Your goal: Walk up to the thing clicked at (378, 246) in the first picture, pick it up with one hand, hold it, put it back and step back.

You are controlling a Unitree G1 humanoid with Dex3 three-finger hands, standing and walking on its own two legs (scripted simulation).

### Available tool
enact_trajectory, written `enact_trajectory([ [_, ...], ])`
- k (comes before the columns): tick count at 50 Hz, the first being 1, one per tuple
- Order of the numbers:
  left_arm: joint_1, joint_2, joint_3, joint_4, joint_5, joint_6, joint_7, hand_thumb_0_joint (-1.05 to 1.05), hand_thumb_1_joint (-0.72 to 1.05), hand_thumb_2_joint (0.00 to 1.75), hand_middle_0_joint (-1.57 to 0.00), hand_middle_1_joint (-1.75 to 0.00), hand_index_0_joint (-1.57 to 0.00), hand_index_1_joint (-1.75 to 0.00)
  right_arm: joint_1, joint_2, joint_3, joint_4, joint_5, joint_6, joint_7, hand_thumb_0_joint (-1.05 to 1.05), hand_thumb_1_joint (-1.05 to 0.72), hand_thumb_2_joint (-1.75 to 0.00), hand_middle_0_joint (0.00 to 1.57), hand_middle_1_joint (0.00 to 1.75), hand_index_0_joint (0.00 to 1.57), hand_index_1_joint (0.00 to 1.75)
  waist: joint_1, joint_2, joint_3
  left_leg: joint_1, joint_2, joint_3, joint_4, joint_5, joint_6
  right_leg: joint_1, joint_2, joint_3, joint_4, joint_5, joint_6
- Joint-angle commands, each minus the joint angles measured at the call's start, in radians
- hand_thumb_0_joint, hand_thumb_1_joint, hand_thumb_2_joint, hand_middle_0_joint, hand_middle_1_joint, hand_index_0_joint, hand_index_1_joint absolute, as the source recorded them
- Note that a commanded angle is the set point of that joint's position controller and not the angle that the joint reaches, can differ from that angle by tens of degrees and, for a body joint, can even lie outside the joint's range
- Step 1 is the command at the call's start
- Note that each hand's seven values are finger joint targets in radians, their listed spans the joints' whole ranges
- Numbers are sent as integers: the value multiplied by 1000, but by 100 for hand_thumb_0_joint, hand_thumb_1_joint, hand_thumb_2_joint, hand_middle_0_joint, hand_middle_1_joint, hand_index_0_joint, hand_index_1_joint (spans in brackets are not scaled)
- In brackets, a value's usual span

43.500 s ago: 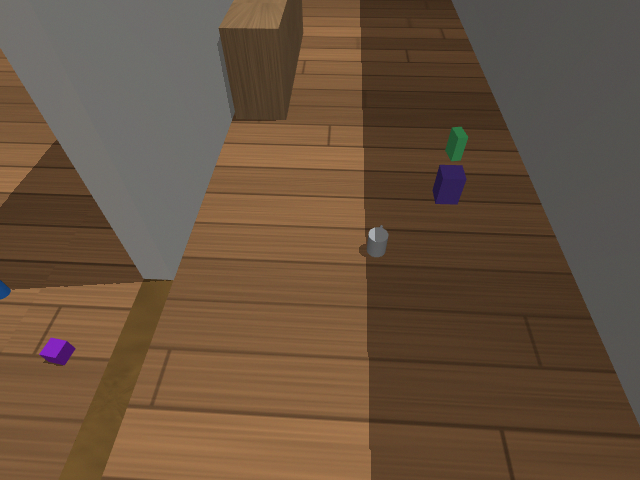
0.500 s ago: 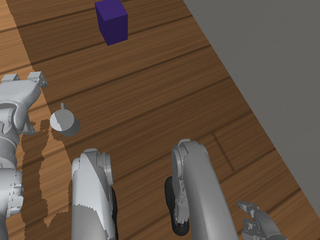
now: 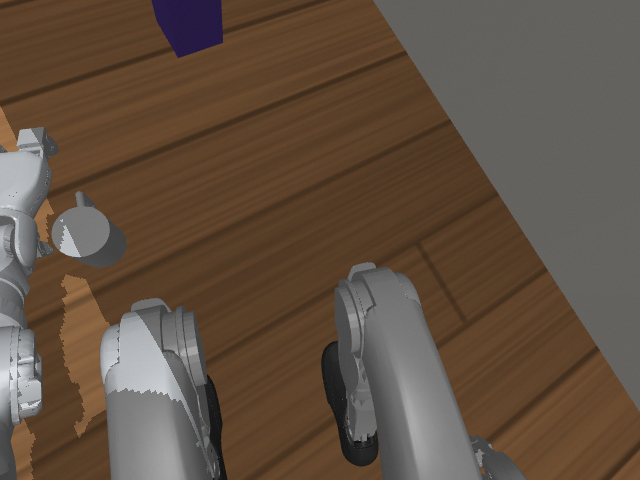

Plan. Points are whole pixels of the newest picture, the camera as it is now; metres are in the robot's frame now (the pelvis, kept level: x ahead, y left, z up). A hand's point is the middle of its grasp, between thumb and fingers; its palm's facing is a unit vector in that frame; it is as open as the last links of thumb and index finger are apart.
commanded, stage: home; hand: left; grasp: from above
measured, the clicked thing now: (90, 228) +0.47 +0.28 -0.28
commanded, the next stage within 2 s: none
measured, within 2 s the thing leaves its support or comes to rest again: neither
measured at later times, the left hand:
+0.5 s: hand out of the picture +0.31 +0.26 +0.07, palm faces -0.24 -0.67 -0.70, open 7.8 cm
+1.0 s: hand out of the picture +0.24 +0.21 +0.28, palm faces +0.16 -0.95 -0.25, open 7.4 cm
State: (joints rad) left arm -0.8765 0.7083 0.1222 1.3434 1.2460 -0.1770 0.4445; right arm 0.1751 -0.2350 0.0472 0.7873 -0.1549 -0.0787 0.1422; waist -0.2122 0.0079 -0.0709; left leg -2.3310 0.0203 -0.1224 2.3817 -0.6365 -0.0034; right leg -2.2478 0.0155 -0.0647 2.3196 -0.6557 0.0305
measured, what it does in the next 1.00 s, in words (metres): rises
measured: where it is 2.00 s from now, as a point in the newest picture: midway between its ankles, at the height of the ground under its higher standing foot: (282, 442)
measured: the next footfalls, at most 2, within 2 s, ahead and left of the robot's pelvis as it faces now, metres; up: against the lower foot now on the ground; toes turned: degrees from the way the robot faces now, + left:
none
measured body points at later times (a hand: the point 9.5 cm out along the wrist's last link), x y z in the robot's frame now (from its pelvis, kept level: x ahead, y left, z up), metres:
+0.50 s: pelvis +0.01 +0.00 +0.17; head +0.17 +0.04 +0.59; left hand +0.32 +0.30 +0.11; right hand +0.22 -0.25 +0.07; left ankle +0.09 +0.13 -0.30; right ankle +0.10 -0.12 -0.30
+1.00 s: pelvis +0.07 +0.00 +0.35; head +0.12 +0.02 +0.79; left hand +0.23 +0.26 +0.30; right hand +0.25 -0.21 +0.27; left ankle +0.09 +0.13 -0.30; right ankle +0.10 -0.12 -0.30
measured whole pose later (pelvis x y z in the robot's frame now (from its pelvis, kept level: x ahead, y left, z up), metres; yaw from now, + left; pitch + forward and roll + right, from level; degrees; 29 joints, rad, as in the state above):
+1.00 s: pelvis +0.07 +0.00 +0.35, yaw +7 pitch +16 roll -4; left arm 0.37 0.25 0.04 -0.04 -0.04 0.43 0.08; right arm 0.26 -0.20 0.06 0.53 0.04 -0.16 -0.16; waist -0.07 0.05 -0.19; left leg -0.96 0.04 -0.07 1.20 -0.52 -0.01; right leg -0.89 0.00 -0.07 1.13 -0.52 0.01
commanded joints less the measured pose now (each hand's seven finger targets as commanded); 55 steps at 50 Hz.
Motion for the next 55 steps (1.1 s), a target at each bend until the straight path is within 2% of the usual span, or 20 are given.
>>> enact_trajectory([
  [1,-241,273,31,-248,-114,49,-34,0,-15,89,-24,-62,-21,-64,220,-278,-120,-46,39,-7,-9,0,-89,-90,20,30,20,30,68,283,-842,652,-19,105,-332,131,33,461,25,-60,-339,181,-69],
  [4,-112,177,-3,-333,-214,81,-121,0,6,88,-22,-53,-21,-55,214,-265,-139,-75,76,10,-9,0,-89,-90,20,30,20,30,78,210,-819,671,-21,89,-396,129,37,515,26,-57,-394,185,-66],
  [6,10,146,-1,-420,-282,99,-182,0,22,84,-21,-46,-20,-47,203,-261,-149,-103,101,22,-15,0,-89,-90,20,30,20,30,100,185,-792,692,-20,70,-456,119,34,554,22,-53,-428,179,-64],
  [8,71,129,3,-559,-361,114,-239,0,38,83,-20,-39,-19,-39,175,-250,-155,-139,123,34,-23,0,-89,-90,20,30,20,30,111,140,-779,699,-16,65,-495,105,40,593,25,-43,-476,174,-61],
  [10,154,56,-27,-663,-446,129,-291,0,54,85,-20,-35,-20,-36,144,-232,-152,-162,137,38,-31,0,-90,-90,20,30,20,30,110,110,-712,698,-13,66,-528,112,42,632,24,-32,-518,189,-57],
  [13,246,38,-11,-834,-546,146,-337,0,78,89,-20,-31,-20,-31,103,-219,-152,-197,151,40,-49,0,-90,-90,20,30,20,30,134,120,-689,766,-7,66,-592,104,40,678,20,-14,-584,177,-59],
  [15,319,23,6,-886,-591,162,-350,0,90,90,-20,-30,-20,-30,69,-211,-149,-215,160,40,-62,0,-90,-90,20,30,20,30,144,117,-653,801,-2,61,-641,79,38,696,19,-8,-620,153,-61],
  [18,385,-40,-6,-991,-656,181,-357,0,90,90,-20,-30,-20,-30,35,-200,-145,-240,173,32,-85,0,-90,-90,20,30,20,30,149,148,-634,899,4,47,-731,49,28,722,14,-2,-669,128,-64],
  [20,445,-51,4,-1056,-699,202,-359,0,90,90,-20,-30,-20,-30,13,-203,-143,-258,179,22,-102,0,-90,-90,20,30,20,30,156,154,-620,967,6,40,-788,34,24,750,10,2,-714,115,-63],
  [25,603,-147,-34,-1201,-841,273,-370,0,88,89,-20,-30,-20,-30,-40,-187,-130,-295,188,-14,-145,0,-90,-90,20,30,20,30,139,137,-577,1078,4,40,-898,10,23,859,7,12,-830,99,-56],
  [27,690,-166,-36,-1225,-895,307,-373,0,90,90,-20,-30,-20,-30,-53,-181,-125,-306,191,-27,-162,0,-90,-90,20,30,20,30,136,128,-551,1118,2,42,-935,28,23,906,5,17,-876,109,-54],
  [29,740,-166,-23,-1299,-953,339,-371,0,90,90,-20,-30,-20,-30,-63,-175,-119,-323,194,-37,-176,0,-90,-90,20,30,20,30,148,128,-555,1174,0,38,-982,32,21,962,4,21,-924,111,-53],
  [31,792,-202,-42,-1338,-1010,369,-369,0,90,90,-20,-30,-20,-30,-68,-161,-108,-342,196,-50,-190,0,-90,-90,20,30,20,30,130,103,-516,1202,-2,47,-1021,38,25,1027,5,27,-986,115,-50],
  [32,809,-194,-24,-1364,-1035,382,-365,0,90,90,-20,-30,-20,-30,-64,-156,-105,-350,198,-55,-196,0,-90,-90,20,30,20,30,141,99,-521,1234,-2,50,-1041,51,26,1063,5,30,-1013,125,-50],
  [34,875,-216,-26,-1388,-1096,408,-361,0,90,90,-20,-30,-20,-30,-60,-141,-96,-358,197,-68,-211,0,-90,-90,20,30,20,30,135,88,-488,1267,-5,57,-1082,58,27,1124,7,35,-1072,127,-48],
  [37,948,-237,-15,-1426,-1152,443,-355,0,90,90,-20,-30,-20,-30,-40,-128,-83,-365,196,-85,-232,0,-90,-90,20,30,20,30,142,101,-439,1351,-3,43,-1175,68,22,1195,4,36,-1145,134,-49],
  [39,999,-269,-28,-1451,-1184,465,-355,0,90,90,-20,-30,-20,-30,-26,-117,-71,-374,199,-97,-250,0,-90,-90,20,30,20,30,142,92,-409,1401,-2,38,-1223,98,19,1243,4,32,-1190,159,-48],
  [46,1192,-347,-20,-1558,-1278,558,-353,0,90,90,-20,-30,-20,-30,42,-94,-42,-402,192,-129,-312,0,-90,-90,20,30,20,30,145,94,-341,1584,-10,58,-1370,297,13,1469,9,15,-1353,326,-43],
  [50,1287,-372,-15,-1640,-1311,588,-360,0,90,90,-20,-30,-20,-30,60,-85,-38,-426,187,-149,-334,0,-90,-90,20,30,20,30,160,89,-276,1646,-14,71,-1443,337,14,1559,8,4,-1438,361,-39],
  [55,1358,-390,-26,-1675,-1313,601,-380,0,90,90,-20,-30,-20,-30,66,-86,-45,-437,178,-174,-347,0,-90,-90,20,30,20,30,157,60,-207,1689,-13,70,-1494,373,17,1604,12,-8,-1493,386,-38],
])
